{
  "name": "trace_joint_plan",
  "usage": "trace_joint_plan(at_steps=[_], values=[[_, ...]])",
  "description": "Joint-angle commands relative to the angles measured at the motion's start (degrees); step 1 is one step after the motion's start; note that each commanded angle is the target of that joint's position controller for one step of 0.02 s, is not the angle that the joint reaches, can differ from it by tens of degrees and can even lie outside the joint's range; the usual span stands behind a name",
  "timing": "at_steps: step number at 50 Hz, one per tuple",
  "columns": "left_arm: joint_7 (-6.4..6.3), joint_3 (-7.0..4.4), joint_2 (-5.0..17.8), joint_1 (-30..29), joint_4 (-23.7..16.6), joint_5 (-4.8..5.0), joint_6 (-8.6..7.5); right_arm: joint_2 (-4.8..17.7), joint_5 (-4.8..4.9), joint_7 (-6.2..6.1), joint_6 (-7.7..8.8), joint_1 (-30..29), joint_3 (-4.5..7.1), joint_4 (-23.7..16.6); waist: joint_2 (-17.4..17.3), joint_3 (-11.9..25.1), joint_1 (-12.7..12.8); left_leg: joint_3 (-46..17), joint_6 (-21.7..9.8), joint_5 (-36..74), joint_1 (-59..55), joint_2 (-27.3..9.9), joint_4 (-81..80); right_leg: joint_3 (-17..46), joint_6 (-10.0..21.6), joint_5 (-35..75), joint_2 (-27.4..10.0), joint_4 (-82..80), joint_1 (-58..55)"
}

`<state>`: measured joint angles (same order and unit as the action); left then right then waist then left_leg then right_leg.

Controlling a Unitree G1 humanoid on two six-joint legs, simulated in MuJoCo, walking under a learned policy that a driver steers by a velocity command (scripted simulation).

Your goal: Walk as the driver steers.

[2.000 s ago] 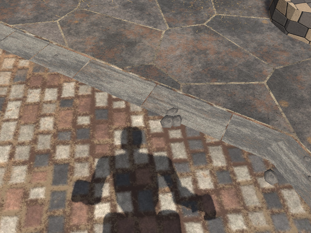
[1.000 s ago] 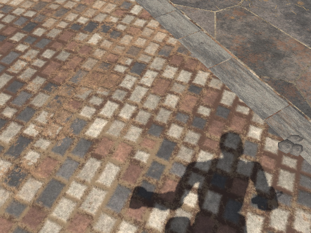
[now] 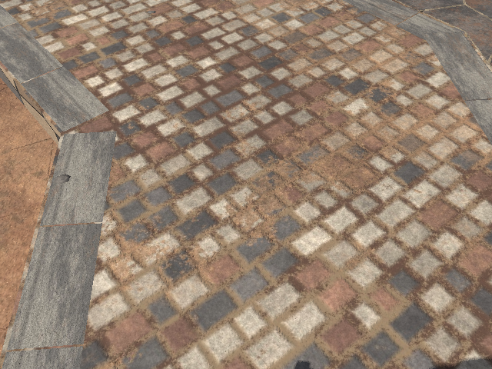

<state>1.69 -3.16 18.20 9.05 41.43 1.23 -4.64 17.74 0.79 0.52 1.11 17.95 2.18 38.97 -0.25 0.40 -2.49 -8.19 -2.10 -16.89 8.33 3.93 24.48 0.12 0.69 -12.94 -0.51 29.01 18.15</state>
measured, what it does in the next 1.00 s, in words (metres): walks ahead: right foot, then left foot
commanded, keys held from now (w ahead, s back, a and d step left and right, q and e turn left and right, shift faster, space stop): no key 1.00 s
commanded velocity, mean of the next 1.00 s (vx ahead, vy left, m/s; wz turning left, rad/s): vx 0.08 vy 0.00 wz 0.04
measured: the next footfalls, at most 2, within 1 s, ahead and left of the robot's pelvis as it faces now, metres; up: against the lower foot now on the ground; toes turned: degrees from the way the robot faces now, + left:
right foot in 0.02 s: +0.08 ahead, -0.13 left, +0.00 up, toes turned +0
left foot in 0.38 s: +0.20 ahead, +0.11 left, +0.00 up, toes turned -1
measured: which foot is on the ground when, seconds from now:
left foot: down 0.00-0.04, up 0.06-0.36, down 0.38-1.00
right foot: up 0.00-0.00, down 0.02-1.00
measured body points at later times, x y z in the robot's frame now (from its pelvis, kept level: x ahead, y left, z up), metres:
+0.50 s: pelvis +0.12 -0.01 -0.01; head +0.14 +0.00 +0.44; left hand +0.21 +0.26 -0.13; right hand +0.30 -0.26 -0.09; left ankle +0.16 +0.11 -0.74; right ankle +0.04 -0.13 -0.74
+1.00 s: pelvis +0.12 +0.00 -0.01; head +0.13 +0.01 +0.44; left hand +0.16 +0.28 -0.15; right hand +0.25 -0.26 -0.13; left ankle +0.16 +0.11 -0.74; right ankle +0.04 -0.13 -0.74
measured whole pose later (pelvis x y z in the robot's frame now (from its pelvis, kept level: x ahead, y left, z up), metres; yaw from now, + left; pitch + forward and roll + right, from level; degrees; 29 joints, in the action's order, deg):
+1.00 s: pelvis +0.12 +0.00 -0.01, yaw +0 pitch -2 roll +0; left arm -2.1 -0.6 15.5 15.3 53.7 -0.5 1.1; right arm 14.2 -0.2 -1.1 -0.4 7.1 2.7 49.6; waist 0.0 -2.4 0.8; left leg -0.8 -1.3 -12.6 16.2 1.8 30.4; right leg 0.0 -1.2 -22.1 -1.2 26.9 3.3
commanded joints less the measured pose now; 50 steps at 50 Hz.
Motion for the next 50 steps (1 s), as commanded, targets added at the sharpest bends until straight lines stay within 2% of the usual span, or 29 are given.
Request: trace_joint_plan(at_steps=[1, 2, 3, 4, 5, 8, 10, 11, 12, 14, 16, 18, 19, 20, 21, 22, 23, 25, 29, 36, 41, 50], values=[[-0.65, -1.62, 6.1, 4.5, -2.6, -0.99, -1.66, 5.5, -0.68, -0.07, 0.80, -3.5, 1.22, -3.6, -4.0, 0.6, 5.3, -11.1, -5.7, -1.0, 10.0, -9.6, -0.7, 2.7, 2.4, 4.1, -3.0, -5.0, -13.8], [-1.16, -2.22, 10.0, 8.2, -2.6, -2.04, -1.62, 2.2, -1.45, -0.41, 1.15, -4.4, 0.27, -4.9, 4.7, 3.6, 5.8, -3.4, -1.5, -0.6, 15.6, -3.5, 13.1, 13.2, 5.6, 9.0, -11.6, -7.9, -20.7], [-0.84, -3.74, 14.8, 11.2, -1.3, -2.33, -1.00, 3.9, -1.05, -1.23, 1.72, -3.5, 0.61, -7.0, 16.5, 4.6, 5.5, 2.8, 2.2, -15.2, 25.8, 1.1, 25.4, 29.6, 14.1, 10.8, -20.7, -12.4, -24.3], [-0.63, -2.74, 10.8, 11.1, -1.2, -1.10, -0.85, 8.3, -0.64, -1.55, 1.63, -2.9, 1.96, -6.0, 11.3, 2.0, 5.8, 1.3, 3.7, -20.2, 30.9, -1.1, 34.2, 31.8, 16.4, 10.8, -22.3, -12.6, -24.0], [-0.66, -1.82, 8.2, 9.6, -1.5, -0.85, -0.75, 8.8, -0.40, -1.41, 1.37, -2.8, 2.36, -5.1, 8.5, 0.6, 5.1, 0.4, 4.0, -17.2, 31.9, -2.5, 38.0, 26.7, 14.9, 15.2, -20.1, -11.5, -22.9], [-1.02, -0.65, 5.9, 4.1, -2.3, -1.00, 0.00, 6.0, -0.91, -1.15, 0.12, -3.9, 2.15, -4.3, 6.1, 0.4, 3.1, 3.1, 5.4, -8.5, 27.7, -6.0, 34.1, 14.4, 11.6, 31.3, -14.6, -11.7, -18.2], [-1.55, -0.32, 5.4, 2.4, -1.7, -1.62, 0.55, 2.8, -0.80, -1.03, -0.25, -4.2, 1.26, -3.8, 7.1, 1.3, 2.3, 5.4, 6.5, -4.2, 21.1, -5.6, 26.8, 8.5, 11.0, 38.1, -11.3, -11.5, -14.3], [-1.79, -0.30, 5.7, 1.5, -1.5, -1.63, 0.93, 1.8, -0.84, -1.02, -0.37, -4.7, 0.87, -3.7, 7.6, 1.8, 2.2, 6.2, 6.6, -2.2, 17.8, -5.5, 22.5, 6.2, 10.6, 40.1, -10.1, -11.0, -13.0], [-1.93, -0.42, 6.3, 1.5, -1.1, -1.58, 1.29, 1.3, -0.89, -1.04, -0.44, -5.5, 0.64, -3.7, 7.9, 2.4, 2.5, 7.0, 6.5, -0.1, 14.7, -5.1, 18.7, 5.0, 10.3, 41.6, -9.5, -10.7, -11.9], [-1.90, -0.68, 7.4, 3.1, 0.0, -1.24, 1.95, 2.3, -0.74, -1.15, -0.71, -7.1, 0.91, -3.9, 7.9, 3.2, 3.6, 7.7, 6.1, 4.0, 11.4, -4.4, 13.8, 5.2, 10.5, 42.3, -10.3, -10.2, -12.3], [-1.72, -0.59, 7.4, 3.3, 0.7, -0.67, 2.36, 3.0, -0.58, -1.24, -1.03, -8.0, 1.24, -4.2, 7.5, 2.7, 3.7, 7.5, 5.1, 6.5, 9.2, -4.2, 9.4, 6.2, 10.4, 38.8, -11.0, -9.4, -12.4], [-1.60, -0.11, 6.4, 1.9, 1.3, 0.07, 2.49, 3.0, -0.94, -1.32, -0.96, -7.6, 1.48, -4.0, 6.4, 2.0, 2.1, 7.9, 3.0, 13.9, 3.5, -3.8, 0.2, 6.5, 8.5, 31.6, -10.2, -7.6, -10.5], [-1.44, 0.29, 5.4, 3.6, 2.1, -0.23, 2.20, 4.3, -1.53, -1.63, -0.82, -7.8, 1.78, -4.3, 4.5, 2.1, 1.9, 5.6, 1.7, 22.2, -1.2, -5.3, -3.6, 6.5, 6.0, 26.5, -8.7, -6.8, -8.8], [-1.31, 0.86, 4.0, 4.7, 2.1, -1.89, 1.61, 7.5, -1.77, -2.30, -0.83, -6.7, 2.49, -4.8, 0.5, 4.8, 2.3, 0.3, 0.0, 39.2, -8.0, -10.7, -1.3, 4.7, 3.1, 18.9, -6.2, -4.1, -6.2], [-1.12, 1.34, 2.4, 11.3, 3.0, -2.64, 1.44, 8.3, -1.91, -2.58, -1.25, -7.6, 2.57, -4.3, -6.1, 8.5, 6.3, -2.8, -4.9, 43.3, -12.8, -14.3, 3.9, 3.0, 0.4, 5.7, -3.4, -4.8, -3.5], [-1.25, 1.61, 2.9, 9.3, 3.6, -2.51, 1.84, 4.7, -1.31, -2.10, -1.53, -9.4, 1.91, -4.6, -5.5, 8.0, 4.4, -1.9, -5.8, 38.3, -10.7, -12.8, 4.7, 2.0, -1.0, 1.2, -2.8, -5.7, -4.7], [-1.24, 1.36, 4.3, 7.1, 3.3, -2.08, 2.35, 3.5, -1.03, -1.64, -1.65, -10.5, 1.68, -4.7, -4.6, 5.1, 3.5, -0.6, -4.6, 33.2, -8.8, -10.5, 4.8, 1.4, -1.2, 0.9, -2.1, -5.7, -3.1], [-1.65, 1.14, 5.3, 5.9, 3.4, -1.67, 3.39, 3.8, -1.22, -1.19, -1.32, -10.6, 1.72, -4.4, -2.9, 3.4, 2.8, 0.1, -3.5, 33.2, -6.7, -9.1, 5.3, 1.4, -1.1, 5.5, -2.0, -4.5, -2.8], [-2.27, 1.13, 5.3, 6.5, 4.0, -1.59, 4.57, 3.7, -1.13, -0.72, -0.33, -10.8, 1.75, -3.0, -2.6, 4.8, 3.4, 0.6, -3.3, 38.6, -5.2, -9.0, 6.3, 1.8, -1.1, 11.1, -2.7, -4.1, -7.4], [-3.12, 0.97, 4.9, 6.0, 5.8, -1.63, 6.34, 3.7, -1.05, -0.35, 0.02, -12.6, 1.88, 0.0, -0.8, 3.4, 3.8, 1.1, -3.1, 31.9, -2.7, -8.4, 4.8, 1.6, -1.5, 7.7, -2.6, -5.4, -9.6], [-3.58, 0.95, 4.6, 6.4, 7.5, -1.73, 6.28, 3.6, -1.06, -0.83, -0.21, -13.0, 1.95, 2.9, -0.2, 1.6, 3.7, 1.6, -2.5, 24.8, -1.5, -7.6, 3.5, 1.4, -1.4, 3.7, -2.5, -6.3, -8.6], [-3.99, 1.35, 3.5, 8.6, 11.1, -1.73, 4.84, 3.1, -0.89, -2.08, -1.03, -13.0, 2.10, 8.5, -0.3, -1.3, 3.2, 2.3, -1.5, 15.3, -0.8, -6.5, 1.8, 1.1, -1.2, -2.0, -2.2, -7.4, -5.0]])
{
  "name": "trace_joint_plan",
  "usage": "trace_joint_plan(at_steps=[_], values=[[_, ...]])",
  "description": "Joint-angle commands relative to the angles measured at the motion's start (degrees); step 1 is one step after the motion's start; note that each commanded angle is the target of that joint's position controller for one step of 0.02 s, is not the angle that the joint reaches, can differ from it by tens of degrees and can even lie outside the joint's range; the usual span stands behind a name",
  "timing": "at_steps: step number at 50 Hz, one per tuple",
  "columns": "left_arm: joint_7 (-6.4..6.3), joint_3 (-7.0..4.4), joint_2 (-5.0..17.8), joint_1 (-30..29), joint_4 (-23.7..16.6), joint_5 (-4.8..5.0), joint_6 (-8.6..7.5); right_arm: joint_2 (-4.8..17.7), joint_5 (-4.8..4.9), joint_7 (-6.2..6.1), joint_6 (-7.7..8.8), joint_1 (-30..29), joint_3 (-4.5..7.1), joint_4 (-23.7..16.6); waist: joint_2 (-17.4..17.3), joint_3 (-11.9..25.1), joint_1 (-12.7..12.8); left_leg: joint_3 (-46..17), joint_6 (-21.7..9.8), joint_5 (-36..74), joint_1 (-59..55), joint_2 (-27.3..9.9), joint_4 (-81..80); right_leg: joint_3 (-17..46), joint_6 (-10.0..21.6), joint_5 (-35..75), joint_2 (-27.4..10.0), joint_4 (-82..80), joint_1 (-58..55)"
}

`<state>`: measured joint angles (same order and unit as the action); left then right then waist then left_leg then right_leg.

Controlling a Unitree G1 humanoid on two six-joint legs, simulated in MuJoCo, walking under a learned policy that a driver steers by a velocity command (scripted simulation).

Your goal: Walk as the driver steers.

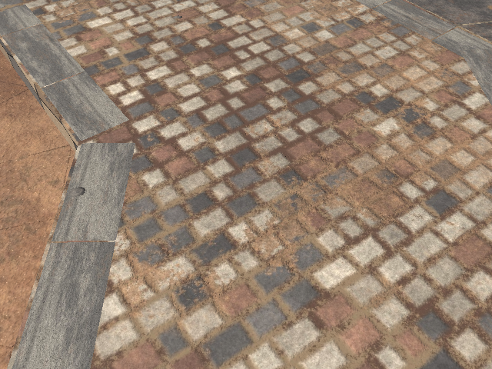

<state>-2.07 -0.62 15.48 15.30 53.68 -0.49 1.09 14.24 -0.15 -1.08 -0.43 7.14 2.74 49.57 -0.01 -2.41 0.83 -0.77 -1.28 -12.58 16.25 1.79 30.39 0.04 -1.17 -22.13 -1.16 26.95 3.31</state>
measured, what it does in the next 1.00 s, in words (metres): walks ahead: right foot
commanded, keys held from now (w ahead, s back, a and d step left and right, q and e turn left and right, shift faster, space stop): no key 0.16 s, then w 0.84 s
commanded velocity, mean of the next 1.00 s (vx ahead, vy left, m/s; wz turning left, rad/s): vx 0.31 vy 0.00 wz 0.00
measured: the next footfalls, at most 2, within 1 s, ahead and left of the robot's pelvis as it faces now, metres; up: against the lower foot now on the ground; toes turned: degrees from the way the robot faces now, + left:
right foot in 0.90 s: +0.43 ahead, -0.13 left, +0.00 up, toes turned -3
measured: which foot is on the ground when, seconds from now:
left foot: down 0.00-0.90, up 0.92-1.00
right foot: down 0.00-0.44, up 0.46-0.88, down 0.90-1.00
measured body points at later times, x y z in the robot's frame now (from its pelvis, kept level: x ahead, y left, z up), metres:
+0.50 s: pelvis +0.06 +0.03 +0.00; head +0.07 +0.04 +0.45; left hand +0.06 +0.30 -0.15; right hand +0.11 -0.25 -0.13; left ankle +0.05 +0.11 -0.73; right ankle -0.06 -0.12 -0.67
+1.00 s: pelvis +0.30 -0.04 -0.01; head +0.33 -0.05 +0.44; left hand +0.47 +0.21 -0.11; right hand +0.28 -0.31 -0.15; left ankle +0.13 +0.10 -0.64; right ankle +0.39 -0.13 -0.73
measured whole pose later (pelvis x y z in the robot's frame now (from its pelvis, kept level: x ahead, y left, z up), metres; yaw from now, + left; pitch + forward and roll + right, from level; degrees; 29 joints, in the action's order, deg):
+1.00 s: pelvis +0.30 -0.04 -0.01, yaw -1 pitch +0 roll +0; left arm 2.2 -2.9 14.8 5.7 47.5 0.7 -5.6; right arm 15.5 1.8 -0.1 4.7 19.9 1.9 59.1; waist -0.7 -3.5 -1.8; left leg -3.2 -2.6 -26.2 11.7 -0.2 62.9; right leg -3.5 3.5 -7.9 1.0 32.1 24.2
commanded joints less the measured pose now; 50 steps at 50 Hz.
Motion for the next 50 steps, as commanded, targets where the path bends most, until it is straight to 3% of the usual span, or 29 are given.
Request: trace_joint_plan(at_steps=[1, 8, 9, 11, 13, 14, 15, 16, 18, 19, 20, 21, 22, 23, 24, 26, 29, 32, 35, 38, 41, 43, 44, 45, 46, 47, 48, 49, 50], values=[[-0.23, -1.12, 6.1, 2.6, -0.8, -0.01, -1.05, 6.6, 0.08, -0.57, 0.42, -2.2, 1.55, -1.5, -0.5, 1.3, -0.1, -5.1, -2.2, 10.4, -8.7, -4.3, -4.2, 1.1, 0.6, 6.9, -1.5, -5.4, 10.2], [-0.17, -0.61, 4.7, 5.0, 1.3, -0.03, -1.93, 6.1, 0.20, -0.85, -0.04, -2.2, 1.46, 2.6, -0.3, 0.4, -0.4, -4.6, -1.8, 8.5, -8.8, -3.7, -4.6, 1.0, 0.8, 5.4, -1.3, -6.0, 11.8], [-0.22, -0.56, 4.4, 6.3, 1.9, 0.08, -1.92, 5.9, 0.26, -0.88, -0.16, -1.3, 1.41, 3.6, -0.1, 1.3, -0.3, -3.9, -1.8, 1.5, -8.8, -3.0, -4.6, 0.7, 1.3, 0.1, -1.0, -6.4, 11.6], [-0.57, -1.03, 5.8, 6.1, 1.5, 0.64, -1.81, 6.4, 0.71, -0.89, -0.19, -1.0, 1.74, 4.5, 1.9, -1.7, -0.4, -1.7, -1.9, -17.4, -3.9, -0.5, -2.6, 2.8, 4.1, -13.3, -1.8, -7.1, 14.0], [-0.74, -1.72, 7.8, 8.3, 1.4, 1.02, -2.42, 5.4, 0.78, -0.33, 1.16, -3.5, 1.52, 3.8, 4.8, -5.6, 1.2, 0.7, -1.2, -19.4, 3.3, 1.0, 2.3, 10.8, 8.1, -23.0, -6.8, -11.8, 13.4], [-0.81, -2.50, 9.8, 9.8, 1.7, 1.54, -2.90, 4.5, 1.15, 0.27, 2.25, -5.2, 1.36, 3.3, 8.1, -7.6, 2.0, 3.1, -0.6, -14.1, 7.8, 1.4, 7.9, 17.3, 11.0, -26.0, -12.0, -16.4, 11.7], [-0.89, -3.18, 11.5, 8.1, 1.5, 1.81, -3.45, 4.4, 1.47, 0.91, 3.30, -6.3, 1.32, 2.6, 10.8, -10.4, 1.5, 2.7, -0.9, -9.2, 11.6, -0.7, 12.8, 22.6, 13.3, -24.5, -17.3, -19.2, 10.8], [-0.82, -3.14, 10.6, 7.2, 1.2, 1.69, -3.94, 4.6, 1.72, 1.37, 4.12, -6.5, 1.37, 2.4, 10.3, -11.3, 1.0, 1.5, -1.6, -9.9, 13.9, -2.7, 13.9, 23.5, 14.0, -19.7, -18.8, -19.3, 9.4], [-0.15, -2.94, 8.7, 5.9, 0.8, 1.95, -4.35, 4.1, 2.22, 2.15, 5.29, -4.4, 1.32, 3.0, 8.7, -10.6, -0.7, 2.6, -2.7, -11.4, 10.7, -3.3, 5.7, 17.4, 11.5, -9.5, -16.0, -15.8, 6.8], [0.22, -2.93, 8.5, 4.8, 0.5, 2.12, -4.21, 3.9, 2.28, 2.37, 5.54, -0.1, 1.56, 5.0, 7.8, -8.6, -2.7, 4.8, -2.6, -7.2, 1.1, -1.4, -0.1, 12.8, 9.7, -5.4, -12.9, -12.8, 9.9], [0.41, -2.93, 8.7, 4.6, 0.0, 1.81, -4.27, 5.6, 2.06, 2.32, 5.48, 6.1, 2.62, 7.8, 6.8, -4.9, -4.7, 5.7, -2.2, -2.9, -9.6, 1.3, -1.4, 9.3, 8.4, 3.3, -9.7, -7.7, 13.3], [0.47, -2.49, 7.5, 3.3, -0.9, 1.80, -4.58, 9.0, 1.99, 2.14, 5.56, 13.3, 3.99, 9.8, 1.1, -1.3, -7.8, -3.2, -4.5, -4.7, -18.8, -3.0, -5.3, 3.7, 5.7, 13.1, -5.1, 5.2, 18.6], [0.23, -1.55, 3.9, 3.0, -3.6, 1.49, -5.36, 15.0, 2.04, 2.18, 5.67, 21.1, 5.37, 11.0, -14.8, 3.8, -9.4, -28.1, -12.3, -12.4, -28.2, -16.0, -14.7, -2.7, 1.2, 5.9, 2.5, 26.7, 30.0], [0.15, -1.72, 4.3, 1.5, -4.8, 2.46, -6.42, 11.5, 1.11, 2.63, 6.41, 20.8, 3.68, 10.9, -13.2, 5.3, -8.4, -42.4, -16.4, -14.6, -28.0, -22.8, -21.1, 4.9, 1.6, -9.4, 3.6, 40.1, 35.6], [0.65, -2.19, 5.4, 1.3, -5.1, 3.95, -7.11, 8.6, 0.86, 2.65, 7.06, 15.5, 2.40, 9.7, -8.2, 0.3, -5.5, -36.7, -15.3, -14.5, -24.0, -23.1, -20.4, 7.6, 3.5, -7.0, 0.0, 45.2, 39.5], [1.29, -2.77, 5.3, -0.2, -4.9, 3.22, -7.70, 5.9, 0.63, 2.87, 7.24, 9.9, 1.18, 7.9, -2.9, -2.6, -2.9, -24.0, -11.4, -10.0, -19.2, -17.8, -21.9, 5.8, 5.5, 3.0, -4.9, 41.3, 39.6], [2.19, -3.35, 4.7, -0.1, -4.7, 2.01, -6.74, 4.7, 0.45, 2.19, 6.59, 11.1, 0.27, 8.3, -4.6, -2.7, -2.0, -13.6, -9.7, 1.4, -15.5, -13.6, -24.1, 3.1, 3.6, 9.6, -7.0, 35.2, 35.4], [2.30, -2.98, 3.1, -6.6, -7.3, 1.52, -6.21, 7.6, 0.43, 0.97, 6.09, 13.3, 0.53, 8.8, -2.5, -4.1, -3.0, -9.5, -10.7, 8.5, -14.8, -13.5, -25.5, 1.0, 0.7, 13.8, -6.8, 25.9, 37.9], [2.62, -2.20, 1.7, -13.4, -9.7, 1.67, -6.34, 8.9, 0.27, 0.33, 5.66, 14.4, 0.67, 8.5, -3.6, -4.7, -4.7, -5.8, -10.1, 10.4, -12.7, -12.6, -26.1, -0.6, -0.2, 20.4, -5.2, 13.9, 34.9], [3.27, -2.01, 2.2, -17.9, -11.3, 2.05, -6.37, 9.1, 1.00, 0.28, 5.50, 17.0, 0.85, 9.4, -3.8, -5.7, -5.6, -4.3, -9.9, 10.6, -13.2, -13.8, -26.1, -1.3, 0.4, 23.8, -3.8, 7.8, 32.1], [4.07, -2.36, 3.6, -19.4, -12.6, 2.16, -6.64, 9.4, 1.46, 0.19, 5.06, 17.1, 1.30, 9.8, -3.8, -5.7, -4.1, -3.8, -8.6, 14.4, -18.5, -16.4, -23.4, 0.1, 2.9, 22.5, -3.4, 4.2, 31.5], [4.28, -3.33, 5.8, -15.7, -12.1, 2.13, -6.80, 10.6, 1.16, 0.23, 4.57, 15.6, 1.81, 9.2, -5.0, -2.2, -1.1, -2.9, -7.4, 27.8, -21.0, -16.9, -17.6, -1.1, 4.8, 19.4, -1.4, 3.6, 24.9], [4.11, -4.37, 7.4, -9.7, -10.5, 2.08, -6.71, 10.9, 0.85, 0.29, 4.12, 14.7, 1.90, 8.9, -5.5, 1.9, 2.4, -1.4, -6.4, 37.7, -20.7, -15.5, -9.7, -2.6, 6.2, 18.3, 0.5, 3.6, 16.8], [3.68, -5.75, 9.5, 0.5, -7.3, 2.22, -6.41, 9.7, 0.39, 0.27, 3.65, 14.5, 1.42, 8.5, -4.9, 8.2, 7.0, 0.7, -4.7, 40.1, -16.3, -12.5, 2.5, -3.5, 7.8, 17.6, 1.7, 3.9, 3.6], [3.03, -6.80, 13.7, 10.2, -5.3, 1.65, -6.01, 6.8, -0.85, 0.26, 3.56, 16.4, 0.21, 7.0, 3.6, 16.4, 8.9, 2.8, -2.9, 21.4, -3.1, -8.5, 22.0, 10.6, 11.2, 13.2, -9.8, 4.5, -13.6], [3.95, -6.79, 16.0, 11.5, -4.1, 0.75, -6.20, -1.7, 0.39, 0.91, 4.90, 24.1, -1.97, 7.2, 19.5, 23.9, 3.6, -1.5, -0.5, -18.8, 15.5, 2.6, 39.7, 40.9, 19.9, -4.5, -21.0, -7.6, -26.5], [4.21, -5.15, 9.8, 8.4, -4.7, 1.05, -6.67, 5.6, 2.15, 1.22, 6.35, 18.9, -0.47, 7.1, 11.9, 17.8, 5.1, -7.5, -1.8, -19.5, 21.5, -0.4, 46.3, 43.1, 17.4, -10.2, -19.7, -13.2, -21.7], [4.16, -4.43, 7.6, 2.9, -5.7, 1.11, -7.11, 8.9, 3.37, 1.36, 7.25, 13.0, 0.44, 5.1, 8.5, 9.3, 4.0, -5.9, -3.0, -14.0, 24.6, -3.4, 46.7, 34.1, 15.1, -6.0, -18.4, -13.6, -13.8], [4.26, -4.04, 6.8, -1.7, -6.6, 0.77, -7.44, 8.8, 2.97, 0.90, 7.60, 10.5, 0.44, 4.6, 3.0, 6.1, 2.2, -4.8, -3.2, -8.3, 22.0, -6.5, 44.0, 27.1, 14.3, 2.5, -16.4, -14.7, -6.0]])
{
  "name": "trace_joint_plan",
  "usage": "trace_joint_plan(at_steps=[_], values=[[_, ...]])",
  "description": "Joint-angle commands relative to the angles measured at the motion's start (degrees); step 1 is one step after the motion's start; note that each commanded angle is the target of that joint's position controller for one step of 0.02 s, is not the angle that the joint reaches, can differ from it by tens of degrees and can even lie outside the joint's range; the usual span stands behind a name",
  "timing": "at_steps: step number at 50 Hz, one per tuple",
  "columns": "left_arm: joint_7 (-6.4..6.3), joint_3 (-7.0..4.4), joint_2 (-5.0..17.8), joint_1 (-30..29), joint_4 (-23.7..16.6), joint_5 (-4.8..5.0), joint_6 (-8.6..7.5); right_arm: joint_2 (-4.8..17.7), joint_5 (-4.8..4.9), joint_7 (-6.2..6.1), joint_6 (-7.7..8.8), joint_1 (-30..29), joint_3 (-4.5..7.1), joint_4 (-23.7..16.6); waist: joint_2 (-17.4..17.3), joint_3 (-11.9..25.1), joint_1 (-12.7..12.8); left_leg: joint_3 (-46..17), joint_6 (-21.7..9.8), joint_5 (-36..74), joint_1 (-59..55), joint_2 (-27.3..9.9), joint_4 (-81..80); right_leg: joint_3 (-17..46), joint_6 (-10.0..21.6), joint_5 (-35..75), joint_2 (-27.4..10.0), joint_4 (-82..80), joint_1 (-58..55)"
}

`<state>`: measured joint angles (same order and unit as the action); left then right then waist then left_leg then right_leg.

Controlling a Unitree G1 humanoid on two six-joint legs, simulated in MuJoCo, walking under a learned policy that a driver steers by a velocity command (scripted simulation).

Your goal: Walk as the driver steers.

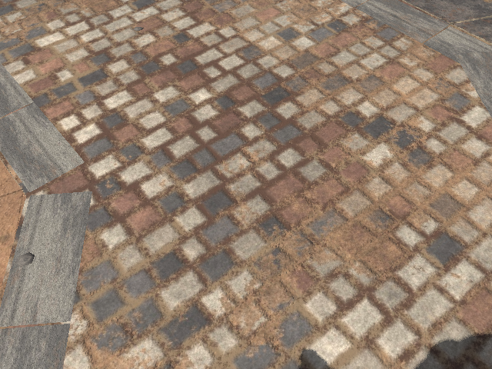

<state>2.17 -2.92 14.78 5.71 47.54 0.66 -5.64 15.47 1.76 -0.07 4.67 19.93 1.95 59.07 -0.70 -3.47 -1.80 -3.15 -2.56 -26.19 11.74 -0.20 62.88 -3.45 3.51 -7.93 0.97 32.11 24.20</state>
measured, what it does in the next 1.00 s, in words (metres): walks ahead: left foot, then right foot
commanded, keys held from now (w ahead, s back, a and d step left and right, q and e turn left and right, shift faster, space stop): w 0.28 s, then no key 0.72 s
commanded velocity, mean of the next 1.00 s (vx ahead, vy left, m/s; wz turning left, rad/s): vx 0.25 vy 0.00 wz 0.00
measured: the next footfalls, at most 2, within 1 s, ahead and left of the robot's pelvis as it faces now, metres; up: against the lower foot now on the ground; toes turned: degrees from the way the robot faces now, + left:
left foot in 0.44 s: +0.44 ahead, +0.13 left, +0.00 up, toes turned +2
right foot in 0.78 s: +0.40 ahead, -0.11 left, +0.00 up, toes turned -1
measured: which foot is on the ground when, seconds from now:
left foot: up 0.00-0.42, down 0.44-1.00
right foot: down 0.00-0.46, up 0.48-0.76, down 0.78-1.00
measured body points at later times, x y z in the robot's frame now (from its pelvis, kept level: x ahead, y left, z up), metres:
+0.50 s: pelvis +0.26 +0.03 +0.00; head +0.30 +0.04 +0.45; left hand +0.25 +0.30 -0.15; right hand +0.47 -0.21 -0.10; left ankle +0.40 +0.13 -0.73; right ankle +0.10 -0.09 -0.69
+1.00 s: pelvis +0.36 +0.02 +0.01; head +0.37 +0.01 +0.46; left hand +0.41 +0.28 -0.13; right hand +0.45 -0.23 -0.13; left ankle +0.40 +0.13 -0.72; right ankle +0.36 -0.11 -0.72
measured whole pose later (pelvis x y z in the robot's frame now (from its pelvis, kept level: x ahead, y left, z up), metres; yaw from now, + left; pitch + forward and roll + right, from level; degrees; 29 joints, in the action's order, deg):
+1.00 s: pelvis +0.36 +0.02 +0.01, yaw +0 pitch -1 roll +1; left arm -1.9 -2.1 12.7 13.0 58.8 -0.4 -1.3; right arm 13.4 -0.5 -1.1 0.8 7.9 1.3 58.7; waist -0.8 -1.3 -0.1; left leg 2.3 -1.1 -10.6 15.0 0.7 26.2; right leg 0.3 -1.2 -15.7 -1.9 28.7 12.4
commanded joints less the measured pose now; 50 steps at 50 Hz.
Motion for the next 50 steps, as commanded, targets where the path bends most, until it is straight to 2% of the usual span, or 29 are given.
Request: trace_joint_plan(at_steps=[1, 2, 4, 7, 9, 14, 16, 18, 20, 21, 22, 23, 24, 25, 26, 27, 28, 29, 30, 32, 35, 37, 38, 39, 40, 41, 43, 46, 50], values=[[0.19, -1.51, 6.6, 5.6, -0.6, -0.89, -0.98, 7.0, 0.00, -0.43, 2.29, -3.0, 1.58, -5.0, 2.5, 4.9, 3.2, -2.1, -1.5, 8.9, 24.0, -6.6, 8.3, 25.1, 9.3, -5.0, -16.6, -21.1, -20.9], [0.26, -1.26, 5.8, 4.7, -0.4, -1.41, -1.24, 6.1, -0.37, -0.41, 1.63, -1.8, 1.65, -4.7, 3.9, 5.0, 1.5, -2.6, -1.3, 10.9, 20.3, -8.1, 6.3, 21.6, 9.0, -1.5, -15.1, -22.4, -17.4], [0.27, -1.07, 5.2, 5.6, 0.7, -1.00, -1.54, 4.2, -0.52, -0.48, 0.35, -1.1, 1.58, -4.5, 4.0, 4.2, 0.4, -1.8, -0.6, 11.7, 18.9, -8.8, 2.7, 17.3, 9.6, 2.1, -13.6, -24.7, -14.8], [-0.68, -1.47, 7.1, 8.8, 2.3, -0.87, -1.50, 4.2, -1.20, -0.69, -0.59, -7.0, 1.70, -6.9, 2.9, 0.9, 1.2, -1.0, 1.2, 17.4, 25.1, -9.6, -5.1, 13.9, 10.3, 4.8, -13.4, -27.1, -14.7], [-1.39, -1.54, 7.7, 10.9, 3.1, -0.76, -1.01, 4.2, -1.63, -0.53, -0.37, -11.0, 1.81, -8.4, 2.7, 0.0, 2.2, -0.6, 2.2, 23.6, 28.1, -9.2, -12.0, 12.2, 9.8, 5.7, -12.9, -27.7, -16.4], [-2.31, -1.52, 8.5, 15.7, 5.3, -0.07, -0.29, 2.6, -1.21, 0.45, 0.62, -20.7, 1.01, -11.3, 2.9, -1.4, 5.4, 2.6, 2.5, 34.4, 25.1, -6.1, -27.6, 7.2, 7.7, 6.6, -11.0, -27.8, -18.5], [-2.45, -1.35, 8.0, 17.1, 6.5, -0.26, 0.43, 2.2, -1.42, 1.04, 0.98, -23.5, 0.66, -12.4, 2.7, -2.3, 6.0, 3.3, 2.1, 34.6, 24.0, -4.6, -31.7, 5.6, 7.1, 14.8, -11.1, -25.0, -20.9], [-2.64, -1.40, 8.2, 17.9, 7.4, -0.46, 1.44, 2.5, -1.48, 1.79, 1.45, -24.5, 0.65, -13.4, 3.7, -1.0, 5.7, 3.5, 1.1, 33.1, 22.1, -3.2, -34.1, 5.1, 6.1, 23.1, -12.1, -20.5, -24.5], [-2.95, -1.62, 8.9, 16.4, 7.3, -0.41, 2.14, 4.7, -1.55, 2.24, 1.76, -21.4, 1.35, -12.8, 5.5, 1.9, 3.3, 3.0, -0.4, 30.0, 17.5, -1.8, -35.6, 6.1, 4.7, 30.0, -13.0, -15.5, -27.6], [-3.10, -1.78, 9.4, 14.9, 7.0, -0.31, 2.39, 6.3, -1.81, 2.18, 1.92, -17.2, 2.02, -11.5, 6.2, 4.4, 0.9, 3.7, -1.4, 29.5, 12.3, -0.4, -36.7, 6.1, 3.7, 35.7, -12.4, -10.8, -28.4], [-3.09, -1.55, 8.9, 14.0, 6.7, -0.33, 2.64, 8.2, -2.24, 1.94, 2.15, -10.3, 2.94, -9.2, 5.0, 8.4, -2.5, 4.7, -2.8, 36.0, 3.4, 0.1, -39.9, 4.6, 1.9, 37.4, -9.5, -2.3, -27.6], [-3.10, -0.83, 7.5, 15.5, 5.6, -1.33, 2.44, 11.8, -3.46, 1.42, 2.12, -3.5, 3.63, -7.6, 0.2, 16.2, -3.7, -2.2, -5.6, 58.8, -12.5, -7.9, -34.9, 3.1, -0.6, 23.6, -6.2, 10.3, -18.7], [-2.33, 1.45, -0.1, 25.5, 7.2, -1.91, 2.00, 13.4, -3.84, 1.10, 1.09, -1.4, 3.56, -6.7, -13.3, 25.0, 0.5, -19.7, -17.2, 75.6, -33.5, -23.3, -31.1, 2.6, -4.8, -22.0, 2.3, 31.7, 1.1], [-2.25, 0.84, 2.9, 26.6, 9.3, -0.11, 1.75, 8.7, -2.51, 1.47, 0.48, 0.4, 2.43, -6.4, -9.5, 30.8, -1.8, -25.3, -19.1, 67.2, -33.2, -23.8, -34.2, 11.4, -5.1, -33.7, 3.1, 39.7, 3.8], [-2.39, -0.40, 7.4, 20.4, 7.7, 1.32, 1.80, 7.7, -1.61, 1.60, 0.25, -4.3, 2.03, -7.2, -6.2, 22.7, -1.8, -18.9, -16.3, 58.8, -25.0, -20.8, -37.3, 11.6, -4.8, -31.5, 0.3, 41.0, 6.8], [-3.10, -0.56, 7.3, 15.6, 6.5, 1.46, 2.40, 6.0, -1.63, 1.30, 0.05, -10.6, 1.38, -8.2, -2.9, 15.9, 0.0, -14.4, -13.6, 49.7, -16.4, -17.9, -40.4, 9.0, -5.2, -27.5, -2.4, 37.8, 7.7], [-3.82, -0.85, 7.1, 13.4, 6.2, 0.46, 3.29, 4.0, -2.24, 1.14, 0.11, -14.2, 0.60, -8.7, -1.4, 11.3, 1.2, -11.6, -12.2, 46.1, -7.4, -16.2, -42.9, 8.5, -5.8, -24.0, -4.3, 33.8, 5.2], [-4.32, -0.90, 6.0, 14.2, 6.2, -0.17, 4.41, 3.7, -2.78, 1.02, 0.06, -16.3, 0.45, -8.4, -3.3, 9.9, 3.4, -9.6, -11.3, 41.6, -1.0, -14.7, -45.2, 8.5, -6.1, -21.1, -5.9, 29.3, 0.1], [-4.61, -0.58, 4.4, 15.3, 6.6, -0.33, 5.32, 4.0, -3.30, 1.15, -0.21, -17.7, 0.55, -8.1, -5.1, 8.7, 4.5, -7.4, -10.6, 37.9, 3.9, -13.0, -47.0, 7.3, -6.4, -20.0, -5.7, 24.6, -4.1], [-5.15, -0.10, 2.5, 15.7, 7.0, -0.48, 6.09, 4.7, -3.83, 0.94, -0.44, -18.4, 0.76, -7.7, -6.5, 9.0, 5.0, -4.8, -10.9, 36.5, 7.3, -11.6, -48.1, 5.7, -6.7, -19.2, -4.9, 16.4, -8.7], [-5.12, -0.27, 3.5, 14.1, 7.3, -0.81, 6.91, 6.0, -2.91, 0.21, -1.17, -17.8, 1.01, -6.8, -5.7, 10.7, 4.5, -4.8, -10.0, 21.8, 8.3, -11.6, -49.6, 4.7, -5.8, -8.9, -4.7, 7.1, -14.0], [-4.76, -0.39, 3.4, 13.1, 7.7, -1.44, 7.20, 5.7, -2.19, -0.11, -1.97, -18.6, 0.75, -6.5, -5.2, 8.3, 5.2, -4.3, -7.3, 4.7, 12.2, -9.7, -50.6, 3.3, -4.6, -2.7, -3.7, 0.5, -18.3], [-4.67, -0.45, 3.6, 12.1, 7.6, -2.03, 7.25, 4.6, -2.08, -0.18, -2.22, -17.8, 0.36, -5.9, -4.7, 6.5, 5.1, -4.3, -5.2, -2.0, 13.8, -8.5, -51.0, 3.6, -3.7, -2.3, -3.9, -2.0, -19.2], [-4.73, -0.42, 4.3, 11.0, 6.9, -2.39, 7.15, 3.7, -2.19, -0.19, -2.41, -16.1, -0.02, -4.9, -3.4, 4.0, 4.6, -4.1, -2.6, -6.1, 14.4, -7.1, -50.5, 5.7, -2.6, -1.9, -5.8, -6.1, -18.5], [-4.94, -0.87, 7.2, 9.6, 6.4, -2.01, 6.95, 4.0, -2.40, -0.33, -2.63, -14.3, 0.19, -4.6, -0.1, 1.4, 2.5, -2.2, -0.6, -5.3, 13.7, -4.5, -48.9, 7.3, -1.3, -5.9, -7.6, -8.3, -15.0], [-4.79, -1.38, 8.6, 8.8, 7.4, -1.36, 6.45, 4.1, -2.41, -0.73, -3.03, -13.6, 0.40, -4.7, 5.2, -0.2, 1.2, 1.1, 0.5, -0.3, 8.6, -1.9, -46.8, 7.1, -0.7, -14.6, -6.4, -9.5, -7.4], [-4.43, -0.53, 4.8, 7.1, 7.9, -1.62, 5.05, 3.8, -2.50, -1.29, -3.36, -13.2, 0.34, -4.2, 6.9, 0.5, 0.8, 2.0, 0.5, 7.7, 1.7, -1.6, -42.5, 7.2, -2.2, -14.9, -6.1, -12.3, -3.6], [-4.15, -0.36, 4.2, 7.0, 8.6, -1.17, 3.74, 3.5, -2.51, -1.40, -3.47, -11.6, 0.35, -2.9, 5.5, 2.8, 0.8, 2.7, -0.3, 15.2, -0.1, -1.6, -40.4, 6.7, -3.2, -5.7, -5.7, -11.0, -6.9], [-4.20, -0.33, 4.7, 8.3, 9.9, -0.83, 3.64, 3.5, -2.09, -1.18, -3.52, -12.4, 0.45, -2.1, 2.9, 4.7, 1.8, 2.8, -0.1, 22.2, -1.1, -1.8, -39.1, 5.9, -2.7, 2.2, -5.2, -8.8, -10.5]])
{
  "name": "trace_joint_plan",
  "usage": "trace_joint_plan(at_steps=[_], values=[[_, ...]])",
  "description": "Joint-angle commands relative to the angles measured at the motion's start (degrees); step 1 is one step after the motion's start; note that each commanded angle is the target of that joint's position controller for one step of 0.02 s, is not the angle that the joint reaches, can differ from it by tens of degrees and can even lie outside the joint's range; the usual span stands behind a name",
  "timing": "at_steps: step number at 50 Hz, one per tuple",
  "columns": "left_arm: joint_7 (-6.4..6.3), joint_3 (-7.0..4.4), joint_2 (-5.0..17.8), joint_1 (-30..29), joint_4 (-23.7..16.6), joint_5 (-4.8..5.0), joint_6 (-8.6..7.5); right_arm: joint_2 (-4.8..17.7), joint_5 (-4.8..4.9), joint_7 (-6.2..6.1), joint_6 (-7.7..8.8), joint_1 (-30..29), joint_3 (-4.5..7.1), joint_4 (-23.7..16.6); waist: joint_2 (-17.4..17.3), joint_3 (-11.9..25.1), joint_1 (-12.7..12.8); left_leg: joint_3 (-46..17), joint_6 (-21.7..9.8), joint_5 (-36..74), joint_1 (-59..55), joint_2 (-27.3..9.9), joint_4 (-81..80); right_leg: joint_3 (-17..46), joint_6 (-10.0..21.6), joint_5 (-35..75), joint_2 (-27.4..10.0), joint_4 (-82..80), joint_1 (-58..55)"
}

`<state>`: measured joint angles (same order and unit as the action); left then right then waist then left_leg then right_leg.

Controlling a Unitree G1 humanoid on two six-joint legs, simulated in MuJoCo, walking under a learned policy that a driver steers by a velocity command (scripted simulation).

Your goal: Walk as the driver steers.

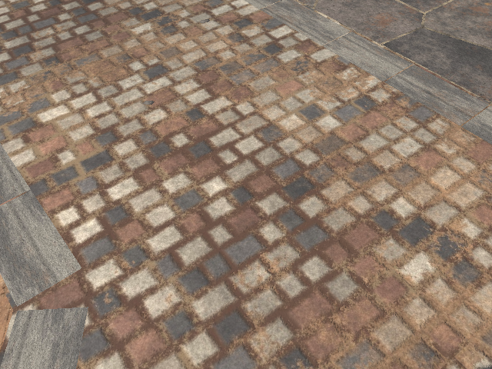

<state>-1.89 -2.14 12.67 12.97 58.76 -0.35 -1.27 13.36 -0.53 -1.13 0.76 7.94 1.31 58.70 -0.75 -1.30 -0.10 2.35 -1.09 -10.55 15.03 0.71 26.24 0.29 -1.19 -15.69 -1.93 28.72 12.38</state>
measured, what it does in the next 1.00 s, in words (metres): walks ahead: right foot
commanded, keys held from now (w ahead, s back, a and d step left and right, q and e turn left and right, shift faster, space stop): no key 0.18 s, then w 0.82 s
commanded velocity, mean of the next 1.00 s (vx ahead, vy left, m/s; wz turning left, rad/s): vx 0.30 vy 0.00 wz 0.00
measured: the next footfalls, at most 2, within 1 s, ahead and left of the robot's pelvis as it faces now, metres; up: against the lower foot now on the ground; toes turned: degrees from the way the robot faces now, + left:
right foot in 0.90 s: +0.46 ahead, -0.12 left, +0.00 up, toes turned -2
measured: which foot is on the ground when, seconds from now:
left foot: down 0.00-0.92, up 0.94-1.00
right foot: down 0.00-0.44, up 0.46-0.88, down 0.90-1.00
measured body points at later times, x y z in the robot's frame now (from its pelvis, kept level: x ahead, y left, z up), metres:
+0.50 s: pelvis +0.09 +0.02 -0.01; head +0.09 +0.03 +0.44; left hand +0.10 +0.28 -0.16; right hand +0.12 -0.25 -0.15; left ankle +0.06 +0.11 -0.74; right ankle +0.00 -0.12 -0.69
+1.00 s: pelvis +0.33 -0.04 -0.01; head +0.36 -0.04 +0.44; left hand +0.49 +0.22 -0.13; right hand +0.31 -0.30 -0.16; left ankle +0.17 +0.10 -0.63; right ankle +0.42 -0.12 -0.74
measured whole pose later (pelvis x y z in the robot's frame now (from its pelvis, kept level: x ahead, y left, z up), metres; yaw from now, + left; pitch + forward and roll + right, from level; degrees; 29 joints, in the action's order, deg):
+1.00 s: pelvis +0.33 -0.04 -0.01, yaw +0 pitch +0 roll +0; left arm 2.2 -3.5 13.8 3.6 53.0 0.7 -5.7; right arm 13.5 1.9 -0.3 5.5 20.3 2.5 60.4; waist -1.0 -3.2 -1.3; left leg -2.8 -2.7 -23.5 15.1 -1.6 68.0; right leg -4.3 3.6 -8.0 1.9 30.7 23.2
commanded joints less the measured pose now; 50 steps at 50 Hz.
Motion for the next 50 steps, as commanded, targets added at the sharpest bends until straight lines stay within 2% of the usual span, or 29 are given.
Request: trace_joint_plan(at_steps=[1, 9, 11, 13, 15, 16, 17, 18, 19, 21, 22, 23, 24, 25, 27, 29, 31, 34, 37, 40, 42, 43, 44, 45, 46, 47, 48, 49, 50], values=[[-0.17, -1.07, 6.8, 1.2, -1.1, 0.20, -0.64, 5.7, 0.28, -0.12, 0.29, -0.4, 1.13, -1.5, 2.6, 2.8, 0.2, -2.7, -1.5, 7.6, -4.7, -2.8, -2.2, 2.0, 2.1, 11.0, -2.2, -5.2, 0.9], [-0.17, -0.84, 6.3, 1.2, 0.3, 0.28, 0.00, 6.0, 0.54, -0.65, -0.64, 0.4, 1.36, 0.6, 0.9, 2.6, 0.2, -2.7, -1.1, 11.6, -6.3, -3.0, -1.3, 1.2, 2.3, 14.5, -1.5, -4.9, -0.4], [-0.21, -0.97, 6.0, 2.9, 1.6, 0.66, 0.37, 5.4, 0.82, -0.72, -0.92, 1.7, 1.35, 1.8, 1.6, 2.6, 0.3, -0.8, -1.3, -2.1, -5.6, -1.1, -0.2, 0.5, 3.2, 0.7, -0.5, -5.7, -0.3], [-0.35, -1.53, 7.4, 2.6, 1.1, 1.19, 0.48, 6.0, 1.22, -0.75, -0.78, 1.1, 1.73, 1.6, 3.2, -2.2, 0.5, 0.0, -2.1, -19.5, 0.5, 0.1, 2.0, 3.4, 6.1, -18.2, -1.7, -7.3, 3.2], [-0.33, -1.97, 8.5, 4.9, 1.1, 1.76, -0.57, 5.1, 1.47, -0.48, 0.74, -0.7, 1.61, 0.5, 5.7, -6.6, 1.6, 0.0, -2.5, -21.5, 7.8, 0.1, 6.0, 10.6, 9.3, -26.3, -6.3, -11.1, 2.7], [-0.19, -2.45, 9.8, 6.8, 1.6, 2.05, -1.29, 4.0, 1.63, -0.09, 1.81, -1.5, 1.44, 0.0, 8.7, -7.3, 2.1, 1.3, -2.3, -17.7, 11.0, 0.6, 10.5, 16.6, 11.6, -27.6, -10.4, -13.9, 0.3], [-0.07, -2.90, 11.0, 7.3, 1.8, 2.16, -1.94, 3.5, 1.85, 0.38, 2.80, -2.0, 1.38, -0.6, 11.0, -8.2, 2.0, 1.3, -2.9, -14.3, 13.5, 0.0, 13.5, 22.0, 13.8, -25.9, -14.5, -15.6, -1.6], [0.09, -2.91, 10.5, 7.0, 1.7, 2.09, -2.53, 3.5, 1.96, 0.84, 3.63, -2.3, 1.41, -1.0, 10.9, -8.5, 1.6, 0.1, -3.7, -13.4, 13.8, -1.1, 14.0, 23.8, 14.6, -20.9, -16.1, -15.3, -1.7], [0.30, -2.81, 9.8, 5.5, 1.2, 2.06, -2.93, 3.6, 2.10, 1.25, 4.25, -1.0, 1.54, -0.7, 10.3, -7.8, 0.2, 0.0, -4.4, -13.4, 11.7, -1.5, 11.9, 22.2, 14.0, -15.4, -15.9, -13.7, -1.6], [0.83, -2.66, 9.1, -0.5, -1.1, 2.29, -2.94, 4.6, 2.37, 1.50, 4.62, 8.4, 2.38, 2.9, 7.6, -4.9, -4.8, -0.2, -5.5, -9.0, -4.8, -0.7, 2.1, 12.9, 9.9, -6.4, -10.4, -7.6, 6.3], [0.94, -2.12, 7.4, -4.8, -3.4, 2.23, -3.28, 8.4, 2.18, 1.31, 4.74, 15.2, 3.69, 4.9, -0.1, -3.6, -7.6, -10.7, -7.9, -10.6, -13.9, -6.1, -4.3, 4.2, 6.0, 1.9, -3.9, 5.0, 14.4], [0.79, -1.45, 4.3, -5.2, -5.6, 1.59, -4.30, 15.4, 2.37, 1.65, 4.82, 22.5, 5.66, 6.7, -16.1, -0.3, -8.8, -32.5, -14.6, -9.4, -25.1, -17.6, -12.4, -4.1, 1.6, -3.8, 4.0, 24.9, 26.1], [0.83, -1.84, 5.9, -5.9, -5.9, 1.94, -5.06, 11.1, 1.23, 1.95, 5.45, 22.1, 4.03, 6.2, -12.3, 0.1, -7.8, -40.9, -17.1, -4.5, -27.3, -22.4, -14.2, 2.2, 2.0, -16.0, 3.5, 37.1, 33.7], [1.39, -2.01, 6.1, -4.4, -5.3, 2.99, -5.55, 7.7, 0.90, 1.94, 6.01, 18.9, 2.93, 5.2, -7.0, -1.8, -5.2, -35.2, -15.5, 0.2, -26.9, -21.9, -12.3, 4.9, 3.7, -13.4, 0.5, 42.9, 36.9], [1.95, -2.21, 5.9, -4.3, -4.7, 2.95, -5.83, 5.9, 1.03, 2.33, 6.23, 15.3, 2.05, 3.6, -2.3, -2.7, -2.9, -24.1, -12.2, 6.9, -24.8, -18.4, -12.7, 3.5, 5.3, -4.2, -3.4, 41.1, 38.5], [2.43, -2.65, 5.5, -5.4, -5.0, 2.16, -5.36, 3.9, 0.71, 2.14, 5.46, 15.6, 1.10, 3.4, -3.3, -2.4, -2.3, -16.3, -9.8, 13.8, -21.2, -15.0, -14.4, 1.5, 4.9, 0.9, -5.1, 35.4, 33.9], [2.81, -2.29, 3.8, -7.6, -5.9, 1.83, -4.58, 4.8, 0.53, 1.35, 4.75, 16.7, 0.99, 3.2, -3.3, -2.9, -2.3, -12.6, -10.0, 16.1, -18.6, -13.7, -16.5, -0.4, 3.1, 4.2, -4.7, 29.4, 32.1], [2.89, -1.12, 1.8, -15.7, -9.2, 1.68, -4.19, 7.2, 0.32, 0.21, 4.34, 16.3, 1.34, 2.3, -3.2, -5.5, -3.4, -8.3, -9.5, 14.9, -12.4, -11.8, -19.5, -2.5, 1.6, 11.5, -2.8, 14.5, 27.5], [3.46, -0.74, 2.7, -20.4, -11.1, 2.06, -4.04, 8.1, 0.84, 0.00, 4.43, 19.4, 1.88, 3.0, -4.5, -6.8, -4.4, -6.6, -9.5, 12.8, -11.3, -12.4, -21.6, -3.9, 2.1, 16.4, -1.0, 6.7, 22.7], [4.21, -0.93, 4.3, -22.2, -12.6, 2.32, -4.23, 7.9, 1.56, -0.05, 4.19, 20.0, 2.40, 3.5, -4.4, -7.4, -3.1, -5.7, -8.5, 17.0, -17.1, -15.0, -19.7, -2.3, 4.4, 16.3, -1.1, 2.6, 22.6], [4.46, -1.93, 6.6, -18.8, -12.3, 2.18, -4.48, 9.1, 1.35, -0.05, 3.74, 18.6, 3.02, 3.0, -5.3, -3.8, -0.1, -4.5, -7.3, 31.8, -20.5, -15.8, -13.8, -3.2, 6.3, 13.7, 0.7, 1.9, 16.5], [4.30, -2.89, 8.2, -13.7, -11.1, 2.11, -4.43, 9.6, 1.14, -0.04, 3.31, 17.8, 3.29, 2.6, -6.2, 0.1, 2.9, -3.4, -6.5, 41.8, -20.9, -15.2, -7.2, -4.4, 7.5, 12.2, 2.6, 2.5, 9.4], [3.94, -4.25, 10.3, -4.2, -8.1, 2.20, -4.19, 8.9, 0.86, -0.02, 2.79, 17.1, 3.07, 2.2, -6.0, 5.5, 7.4, -1.7, -5.0, 46.0, -17.8, -12.8, 3.8, -5.3, 9.0, 11.9, 4.1, 2.3, -2.6], [3.42, -5.32, 13.4, 6.2, -5.7, 1.66, -3.91, 7.5, 0.17, 0.09, 2.62, 16.9, 2.35, 0.8, -2.1, 12.4, 10.9, -0.5, -3.4, 32.1, -4.8, -10.2, 20.7, 4.5, 12.1, 8.8, -4.3, 3.7, -20.1], [3.62, -5.95, 17.5, 11.9, -4.1, 0.73, -3.78, -1.5, 0.69, 0.90, 3.75, 24.6, -0.04, 0.3, 14.1, 22.9, 6.5, -1.7, 0.3, -8.5, 16.0, 1.5, 43.8, 35.0, 22.1, -8.4, -19.5, -4.8, -38.2], [3.80, -4.35, 12.4, 10.0, -4.1, 1.13, -3.91, 2.6, 2.04, 1.30, 5.52, 20.2, 0.90, 0.5, 11.5, 21.1, 7.9, -10.3, -1.1, -20.8, 22.6, 1.4, 52.1, 44.4, 20.5, -14.9, -19.5, -13.7, -35.4], [3.78, -3.49, 10.2, 3.5, -5.0, 1.43, -4.43, 6.4, 3.63, 1.38, 6.54, 14.1, 2.07, -2.1, 10.0, 10.8, 6.2, -9.1, -2.4, -17.2, 27.7, -1.8, 54.3, 35.7, 17.4, -12.5, -18.0, -14.8, -26.7], [3.89, -2.78, 8.3, -2.0, -6.4, 1.13, -4.92, 7.2, 3.60, 0.90, 6.92, 11.0, 2.22, -2.9, 4.5, 6.4, 4.1, -7.9, -2.9, -11.4, 25.3, -5.1, 51.5, 27.8, 15.9, -5.4, -16.1, -16.0, -17.1], [4.21, -2.29, 6.7, -5.0, -6.6, 0.43, -5.37, 6.9, 2.63, 0.33, 6.67, 9.9, 2.77, -2.9, 2.3, 3.4, 2.1, -7.0, -2.9, -7.8, 22.1, -7.2, 48.0, 21.6, 14.9, 1.4, -14.2, -17.3, -8.9]])
Velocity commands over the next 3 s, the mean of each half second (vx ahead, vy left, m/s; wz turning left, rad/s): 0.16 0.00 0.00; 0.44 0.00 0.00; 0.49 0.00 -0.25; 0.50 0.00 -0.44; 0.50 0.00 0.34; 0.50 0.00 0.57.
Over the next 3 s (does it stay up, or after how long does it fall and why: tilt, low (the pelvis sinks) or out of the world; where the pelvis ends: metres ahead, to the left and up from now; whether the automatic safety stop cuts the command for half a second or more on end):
stays up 1.42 -0.19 -0.01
